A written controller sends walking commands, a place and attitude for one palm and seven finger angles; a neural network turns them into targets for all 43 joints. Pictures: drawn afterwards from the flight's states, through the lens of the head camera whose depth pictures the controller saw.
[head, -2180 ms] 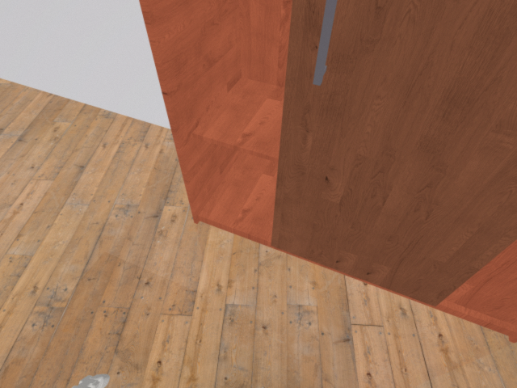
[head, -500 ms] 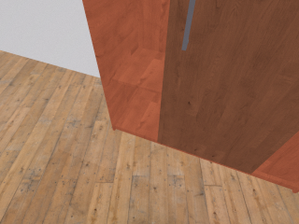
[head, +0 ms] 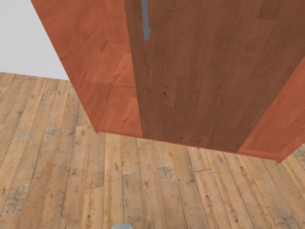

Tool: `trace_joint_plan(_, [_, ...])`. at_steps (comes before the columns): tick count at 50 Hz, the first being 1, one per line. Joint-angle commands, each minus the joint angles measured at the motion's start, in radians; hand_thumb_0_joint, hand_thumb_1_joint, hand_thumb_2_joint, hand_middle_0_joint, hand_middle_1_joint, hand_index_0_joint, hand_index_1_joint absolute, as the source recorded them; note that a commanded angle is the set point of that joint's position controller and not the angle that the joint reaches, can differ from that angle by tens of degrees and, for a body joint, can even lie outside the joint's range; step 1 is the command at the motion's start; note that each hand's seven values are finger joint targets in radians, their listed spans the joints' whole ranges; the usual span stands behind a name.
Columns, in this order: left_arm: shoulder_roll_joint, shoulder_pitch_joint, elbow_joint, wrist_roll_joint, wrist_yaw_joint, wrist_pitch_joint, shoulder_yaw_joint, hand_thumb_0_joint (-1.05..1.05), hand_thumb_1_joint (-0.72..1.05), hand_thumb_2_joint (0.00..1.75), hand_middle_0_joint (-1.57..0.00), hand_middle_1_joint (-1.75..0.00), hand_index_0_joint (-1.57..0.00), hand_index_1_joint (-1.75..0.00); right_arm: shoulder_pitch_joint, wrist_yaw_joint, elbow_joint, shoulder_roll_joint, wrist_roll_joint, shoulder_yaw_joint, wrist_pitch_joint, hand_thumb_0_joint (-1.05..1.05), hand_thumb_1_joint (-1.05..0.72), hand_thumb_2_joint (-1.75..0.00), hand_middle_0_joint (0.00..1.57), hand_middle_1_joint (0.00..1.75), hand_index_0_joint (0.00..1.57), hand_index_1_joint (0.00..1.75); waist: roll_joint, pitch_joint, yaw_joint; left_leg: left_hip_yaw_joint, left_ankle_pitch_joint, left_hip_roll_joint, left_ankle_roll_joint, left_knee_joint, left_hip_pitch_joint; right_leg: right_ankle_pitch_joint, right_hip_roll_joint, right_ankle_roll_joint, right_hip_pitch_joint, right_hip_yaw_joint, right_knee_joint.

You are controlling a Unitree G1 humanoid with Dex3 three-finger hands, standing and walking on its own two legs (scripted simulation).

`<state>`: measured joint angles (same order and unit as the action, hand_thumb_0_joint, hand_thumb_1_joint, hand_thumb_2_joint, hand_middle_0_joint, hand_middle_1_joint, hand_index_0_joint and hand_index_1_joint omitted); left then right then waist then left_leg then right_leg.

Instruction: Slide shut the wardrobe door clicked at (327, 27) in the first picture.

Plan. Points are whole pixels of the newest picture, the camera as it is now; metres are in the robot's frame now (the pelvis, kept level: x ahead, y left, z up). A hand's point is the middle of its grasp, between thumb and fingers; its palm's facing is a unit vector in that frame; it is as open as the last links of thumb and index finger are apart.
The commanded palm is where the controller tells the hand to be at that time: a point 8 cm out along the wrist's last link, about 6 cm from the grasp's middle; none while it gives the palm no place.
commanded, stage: turn to face it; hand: right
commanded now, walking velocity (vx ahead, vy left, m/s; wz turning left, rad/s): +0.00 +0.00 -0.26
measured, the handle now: out of the picture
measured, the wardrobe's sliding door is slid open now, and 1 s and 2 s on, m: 0.37 0.37 0.37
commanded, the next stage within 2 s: take the last steps up to it in 0.02 s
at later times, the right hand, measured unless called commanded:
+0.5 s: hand out of the picture -0.06 -0.11 -0.18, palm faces +0.16 +0.98 -0.13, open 7.4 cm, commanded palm none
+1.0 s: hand (201, 192) +0.27 -0.13 -0.17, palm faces -0.06 +0.98 -0.20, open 7.4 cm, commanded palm none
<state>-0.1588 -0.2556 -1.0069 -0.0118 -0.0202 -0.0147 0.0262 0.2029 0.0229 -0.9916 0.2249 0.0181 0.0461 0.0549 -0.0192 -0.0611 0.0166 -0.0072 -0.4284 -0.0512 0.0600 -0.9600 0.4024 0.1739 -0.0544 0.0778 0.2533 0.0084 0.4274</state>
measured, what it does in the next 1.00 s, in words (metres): walks ahead: left foot, then right foot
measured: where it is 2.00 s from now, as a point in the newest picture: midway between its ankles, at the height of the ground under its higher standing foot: (136, 225)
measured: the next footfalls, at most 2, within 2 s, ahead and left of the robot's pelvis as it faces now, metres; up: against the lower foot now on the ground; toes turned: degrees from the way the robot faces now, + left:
left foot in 0.22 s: +0.02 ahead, +0.15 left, +0.00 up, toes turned -3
right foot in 0.58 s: +0.08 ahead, -0.09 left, +0.00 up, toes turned -11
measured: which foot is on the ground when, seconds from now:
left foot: up 0.00-0.20, down 0.22-0.58, up 0.60-1.00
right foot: down 0.00-0.22, up 0.24-0.56, down 0.58-1.00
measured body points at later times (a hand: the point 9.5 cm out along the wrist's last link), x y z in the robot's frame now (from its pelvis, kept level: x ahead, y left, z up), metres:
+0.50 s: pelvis +0.02 +0.03 +0.00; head +0.01 +0.03 +0.45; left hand +0.06 +0.28 -0.15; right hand -0.07 -0.16 -0.16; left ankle -0.02 +0.15 -0.74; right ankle +0.03 -0.09 -0.71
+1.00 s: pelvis +0.16 +0.06 -0.01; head +0.20 +0.06 +0.44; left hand +0.03 +0.26 -0.15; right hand +0.27 -0.18 -0.16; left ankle +0.28 +0.21 -0.72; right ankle +0.05 -0.09 -0.74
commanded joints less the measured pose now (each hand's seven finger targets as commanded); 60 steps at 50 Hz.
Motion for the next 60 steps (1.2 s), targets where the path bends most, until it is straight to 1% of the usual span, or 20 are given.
trace_joint_plan(1, [-0.204,-0.052,0.036,-0.007,-0.013,0.008,0.052,0.0,0.9,0.9,-0.2,-0.3,-0.2,-0.3,-0.014,0.003,0.068,0.057,-0.001,0.013,-0.02,0.0,-0.9,-0.9,0.2,0.3,0.2,0.3,0.137,0.093,0.02,0.001,-0.021,0.006,-0.001,0.091,0.052,-0.173,0.268,0.111,-0.154,0.315,-0.153])
trace_joint_plan(6, [-0.203,-0.023,0.035,-0.011,-0.007,0.001,0.057,0.0,0.9,0.9,-0.2,-0.3,-0.2,-0.3,0.038,0.012,0.055,0.042,-0.007,0.006,-0.026,0.0,-0.9,-0.9,0.2,0.3,0.2,0.3,0.15,0.091,-0.002,0.003,0.006,0.032,-0.022,0.281,-0.097,-0.162,0.254,0.1,-0.071,0.341,-0.139])
trace_joint_plan(9, [-0.165,-0.013,0.016,-0.006,-0.001,0.004,0.048,0.0,0.9,0.9,-0.2,-0.3,-0.2,-0.3,0.174,0.007,-0.012,0.031,0.003,-0.004,-0.047,0.0,-0.9,-0.9,0.2,0.3,0.2,0.3,0.059,0.092,-0.043,-0.006,0.113,0.031,-0.033,0.581,-0.38,0.305,0.174,0.016,0.12,0.269,-0.131])
trace_joint_plan(11, [-0.067,-0.007,0.03,-0.001,0.007,0.002,0.027,0.0,0.9,0.9,-0.2,-0.3,-0.2,-0.3,0.204,0.011,-0.013,0.138,0.021,0.01,-0.053,0.0,-0.9,-0.9,0.2,0.3,0.2,0.3,-0.251,-0.032,-0.053,0.401,-0.34,-0.254,-0.159,0.857,-0.311,0.353,-0.005,-0.071,0.324,0.037,0.22])
trace_joint_plan(12, [-0.106,0.022,0.041,-0.016,0.013,-0.001,0.037,0.0,0.9,0.9,-0.2,-0.3,-0.2,-0.3,0.185,0.012,0.0,0.151,0.008,0.014,-0.059,0.0,-0.9,-0.9,0.2,0.3,0.2,0.3,-0.248,-0.066,-0.056,0.478,-0.423,-0.303,-0.21,0.915,-0.197,0.322,0.03,-0.07,0.318,0.013,0.366])
trace_joint_plan(17, [-0.092,-0.009,-0.002,-0.021,0.033,0.004,0.052,0.0,0.9,0.9,-0.2,-0.3,-0.2,-0.3,0.168,0.002,-0.021,0.05,0.006,0.001,-0.099,0.0,-0.9,-0.9,0.2,0.3,0.2,0.3,-0.098,-0.093,0.003,0.207,-0.042,-0.155,-0.204,0.834,-0.16,0.128,0.113,-0.088,0.291,-0.046,0.594])
trace_joint_plan(24, [-0.046,0.079,0.025,-0.015,0.024,0.035,0.042,0.0,0.9,0.9,-0.2,-0.3,-0.2,-0.3,0.286,-0.003,-0.092,0.055,0.017,0.012,-0.096,0.0,-0.9,-0.9,0.2,0.3,0.2,0.3,-0.111,-0.067,-0.043,0.217,0.083,-0.16,-0.247,0.763,-0.186,0.21,0.134,-0.087,0.17,-0.112,0.3])
trace_joint_plan(27, [-0.057,-0.072,-0.041,-0.011,0.002,0.058,0.038,0.0,0.9,0.9,-0.2,-0.3,-0.2,-0.3,0.271,-0.01,-0.106,0.028,0.007,0.014,-0.085,0.0,-0.9,-0.9,0.2,0.3,0.2,0.3,-0.053,-0.015,0.019,0.136,0.1,-0.078,-0.187,0.591,-0.052,0.094,0.116,-0.086,-0.163,-0.148,0.031])
trace_joint_plan(29, [-0.244,-0.293,-0.1,-0.023,-0.02,0.069,0.081,0.0,0.9,0.9,-0.2,-0.3,-0.2,-0.3,0.265,-0.031,-0.07,-0.05,0.003,0.004,-0.082,0.0,-0.9,-0.9,0.2,0.3,0.2,0.3,0.352,0.069,0.09,-0.067,-0.076,0.068,-0.086,0.101,0.246,0.318,0.522,0.045,-0.413,0.375,-0.207])
trace_joint_plan(30, [-0.251,-0.299,-0.105,-0.023,-0.026,0.064,0.08,0.0,0.9,0.9,-0.2,-0.3,-0.2,-0.3,0.177,-0.031,-0.039,0.006,0.022,0.011,-0.071,0.0,-0.9,-0.9,0.2,0.3,0.2,0.3,0.261,0.027,0.107,-0.009,-0.113,0.035,-0.086,-0.066,0.276,0.401,0.579,0.077,-0.319,0.442,-0.277])
trace_joint_plan(33, [-0.135,-0.158,-0.075,-0.018,-0.031,0.077,0.045,0.0,0.9,0.9,-0.2,-0.3,-0.2,-0.3,0.141,-0.053,-0.056,-0.012,0.028,0.023,-0.058,0.0,-0.9,-0.9,0.2,0.3,0.2,0.3,0.112,-0.111,0.02,0.025,0.094,-0.058,-0.064,-0.192,0.266,0.277,0.477,0.046,-0.095,0.231,-0.299])
trace_joint_plan(37, [-0.102,-0.181,-0.086,-0.013,-0.034,0.095,0.033,0.0,0.9,0.9,-0.2,-0.3,-0.2,-0.3,0.168,-0.062,-0.069,-0.046,0.023,0.024,-0.042,0.0,-0.9,-0.9,0.2,0.3,0.2,0.3,0.134,-0.065,-0.008,-0.011,0.224,-0.062,-0.032,-0.161,0.24,-0.008,0.386,0.021,-0.113,0.01,-0.255])
trace_joint_plan(46, [-0.124,-0.248,-0.115,-0.027,-0.018,0.078,0.048,0.0,0.9,0.9,-0.2,-0.3,-0.2,-0.3,-0.106,-0.066,0.03,-0.027,0.008,0.017,-0.051,0.0,-0.9,-0.9,0.2,0.3,0.2,0.3,0.187,-0.12,0.041,-0.107,0.237,-0.06,-0.033,0.245,0.165,-0.166,0.384,0.025,-0.13,-0.07,-0.21])
trace_joint_plan(49, [-0.155,-0.22,-0.113,-0.028,-0.015,0.068,0.064,0.0,0.9,0.9,-0.2,-0.3,-0.2,-0.3,-0.064,-0.063,0.015,0.0,0.007,0.026,-0.065,0.0,-0.9,-0.9,0.2,0.3,0.2,0.3,0.188,-0.061,0.008,-0.143,0.226,-0.011,-0.059,0.354,-0.025,-0.247,0.385,-0.002,-0.122,-0.089,-0.111])
trace_joint_plan(51, [-0.141,-0.215,-0.117,-0.018,-0.005,0.063,0.062,0.0,0.9,0.9,-0.2,-0.3,-0.2,-0.3,0.155,-0.052,-0.057,0.073,0.009,0.045,-0.088,0.0,-0.9,-0.9,0.2,0.3,0.2,0.3,0.058,0.076,-0.096,-0.148,0.277,0.021,-0.089,0.466,-0.384,-0.311,0.306,-0.055,-0.017,-0.156,0.203])
trace_joint_plan(52, [-0.077,-0.248,-0.102,-0.005,0.005,0.064,0.047,0.0,0.9,0.9,-0.2,-0.3,-0.2,-0.3,0.297,-0.036,-0.095,0.181,0.015,0.074,-0.102,0.0,-0.9,-0.9,0.2,0.3,0.2,0.3,-0.188,0.222,-0.149,0.114,0.293,-0.218,-0.155,0.519,-0.642,0.036,0.21,-0.089,0.2,-0.214,0.513])
trace_joint_plan(53, [-0.04,-0.206,-0.055,0.007,0.0,0.058,0.032,0.0,0.9,0.9,-0.2,-0.3,-0.2,-0.3,0.346,-0.025,-0.108,0.241,0.0,0.077,-0.104,0.0,-0.9,-0.9,0.2,0.3,0.2,0.3,-0.264,0.285,-0.14,0.354,0.473,-0.38,-0.231,0.598,-0.674,0.466,0.119,-0.095,0.321,-0.128,0.769])
trace_joint_plan(54, [-0.05,-0.165,-0.051,0.01,-0.001,0.052,0.034,0.0,0.9,0.9,-0.2,-0.3,-0.2,-0.3,0.284,-0.017,-0.094,0.23,-0.003,0.072,-0.102,0.0,-0.9,-0.9,0.2,0.3,0.2,0.3,-0.269,0.299,-0.136,0.341,0.436,-0.371,-0.253,0.629,-0.57,0.43,0.16,-0.081,0.321,-0.034,0.868])
trace_joint_plan(56, [-0.057,-0.104,-0.043,-0.005,0.004,0.036,0.047,0.0,0.9,0.9,-0.2,-0.3,-0.2,-0.3,0.088,-0.003,-0.045,0.112,-0.005,0.041,-0.091,0.0,-0.9,-0.9,0.2,0.3,0.2,0.3,-0.091,0.114,-0.061,0.19,0.245,-0.295,-0.257,0.679,-0.327,0.298,0.217,-0.072,0.315,-0.024,0.875])
trace_joint_plan(60, [-0.018,-0.167,-0.06,-0.017,0.007,0.003,0.031,0.0,0.9,0.9,-0.2,-0.3,-0.2,-0.3,-0.024,0.001,-0.014,0.038,0.007,0.008,-0.099,0.0,-0.9,-0.9,0.2,0.3,0.2,0.3,-0.114,0.033,0.036,-0.008,0.303,-0.205,-0.221,0.738,-0.064,0.219,0.204,-0.095,0.154,-0.086,0.645])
